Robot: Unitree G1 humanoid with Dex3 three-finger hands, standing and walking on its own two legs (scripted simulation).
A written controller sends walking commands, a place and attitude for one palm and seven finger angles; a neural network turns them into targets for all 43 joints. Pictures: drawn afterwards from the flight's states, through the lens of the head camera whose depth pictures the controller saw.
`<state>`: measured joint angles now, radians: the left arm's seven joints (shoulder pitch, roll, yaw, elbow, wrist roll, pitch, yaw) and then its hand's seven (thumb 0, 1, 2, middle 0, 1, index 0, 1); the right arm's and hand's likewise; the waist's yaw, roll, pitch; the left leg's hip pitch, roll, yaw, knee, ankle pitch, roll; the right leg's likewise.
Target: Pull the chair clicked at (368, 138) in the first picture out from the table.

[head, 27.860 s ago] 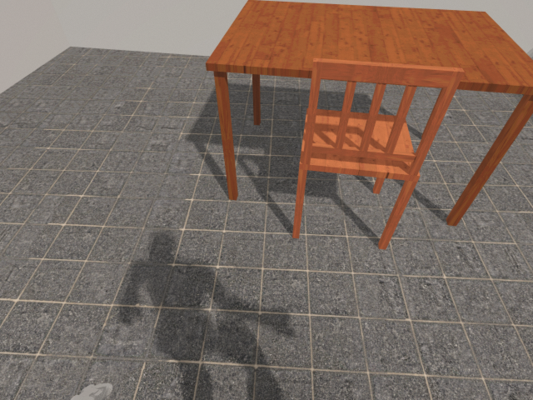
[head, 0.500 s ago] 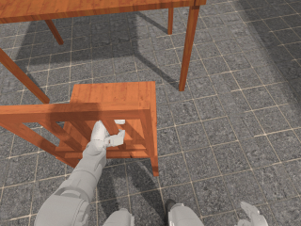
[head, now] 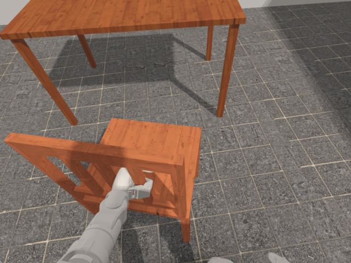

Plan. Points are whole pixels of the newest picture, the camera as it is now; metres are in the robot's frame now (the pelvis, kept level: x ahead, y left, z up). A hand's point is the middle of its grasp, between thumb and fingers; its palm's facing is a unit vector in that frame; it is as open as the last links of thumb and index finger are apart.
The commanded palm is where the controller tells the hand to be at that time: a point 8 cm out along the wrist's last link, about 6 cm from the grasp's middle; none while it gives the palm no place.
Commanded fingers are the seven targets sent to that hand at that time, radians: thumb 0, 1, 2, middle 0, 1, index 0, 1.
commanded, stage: stop walking, hand still on the chair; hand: left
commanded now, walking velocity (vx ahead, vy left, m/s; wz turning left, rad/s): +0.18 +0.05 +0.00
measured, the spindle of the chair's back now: (112, 180) +0.34 +0.20 -0.09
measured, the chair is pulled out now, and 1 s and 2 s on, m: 0.60 0.66 0.66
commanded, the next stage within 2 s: open the thumb and straighten the fingers in 0.74 s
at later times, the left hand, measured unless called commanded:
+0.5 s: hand (147, 209) +0.25 +0.08 -0.06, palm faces -0.14 -0.98 -0.12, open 5.9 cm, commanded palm +0.24 +0.14 -0.05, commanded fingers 0.00 0.90 0.90 -0.50 -1.45 -0.50 -1.45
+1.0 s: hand (146, 207) +0.26 +0.09 -0.06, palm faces -0.15 -0.99 -0.07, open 6.4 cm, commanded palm +0.24 +0.14 -0.04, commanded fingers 0.00 -0.19 0.38 -0.50 -1.45 -0.50 -1.45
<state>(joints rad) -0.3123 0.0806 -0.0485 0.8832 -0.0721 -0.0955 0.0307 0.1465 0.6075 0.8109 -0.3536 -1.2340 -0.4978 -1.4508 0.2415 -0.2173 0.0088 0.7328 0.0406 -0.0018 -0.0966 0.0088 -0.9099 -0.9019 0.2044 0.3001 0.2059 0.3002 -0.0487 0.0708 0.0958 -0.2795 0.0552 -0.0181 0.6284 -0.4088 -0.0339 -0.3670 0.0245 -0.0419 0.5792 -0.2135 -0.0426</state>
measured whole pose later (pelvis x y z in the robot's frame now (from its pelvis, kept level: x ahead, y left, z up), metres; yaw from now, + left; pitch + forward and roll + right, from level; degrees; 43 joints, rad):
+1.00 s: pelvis +0.02 +0.01 +0.00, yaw +0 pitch +3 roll +1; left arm 0.05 0.08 -0.17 0.48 -0.04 0.03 0.03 0.09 0.50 0.74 -0.38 -1.38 -0.50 -1.45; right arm 0.20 -0.23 0.00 0.64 0.04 -0.08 -0.05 0.01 -0.90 -0.90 0.20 0.30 0.20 0.30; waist -0.04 0.01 -0.05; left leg -0.32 0.02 -0.02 0.61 -0.35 -0.03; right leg -0.43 -0.01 -0.04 0.62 -0.25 -0.02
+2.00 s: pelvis +0.02 +0.02 -0.05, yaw +2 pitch +10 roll -1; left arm 0.46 0.13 -0.22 -0.13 -0.01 0.25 0.02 -0.01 -0.54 0.21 -0.01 -0.01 0.00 0.00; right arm 0.27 -0.24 0.02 0.43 0.04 -0.13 -0.06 0.02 -0.90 -0.90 0.20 0.30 0.20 0.30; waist -0.05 0.04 -0.14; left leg -0.64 0.00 -0.06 0.98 -0.52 -0.02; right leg -0.72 -0.04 -0.07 0.95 -0.41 0.00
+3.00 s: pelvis -0.01 +0.03 -0.08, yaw +1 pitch +11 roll -1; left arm 0.81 0.20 -0.09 -0.54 -0.11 -0.15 -0.04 -0.02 -0.52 0.22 -0.01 0.00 -0.01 0.00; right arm 0.25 -0.18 0.00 0.41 0.06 -0.14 -0.05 0.02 -0.90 -0.90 0.20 0.30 0.20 0.30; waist 0.02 0.06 -0.15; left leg -0.80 0.00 -0.05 1.20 -0.59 -0.01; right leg -0.87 -0.04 -0.06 1.14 -0.45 0.00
